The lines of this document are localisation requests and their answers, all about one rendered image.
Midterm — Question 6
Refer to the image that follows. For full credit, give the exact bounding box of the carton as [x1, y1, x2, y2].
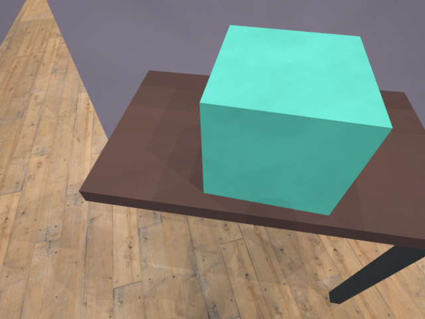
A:
[200, 25, 392, 215]

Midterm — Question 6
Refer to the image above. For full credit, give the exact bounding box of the table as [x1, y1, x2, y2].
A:
[79, 70, 425, 304]

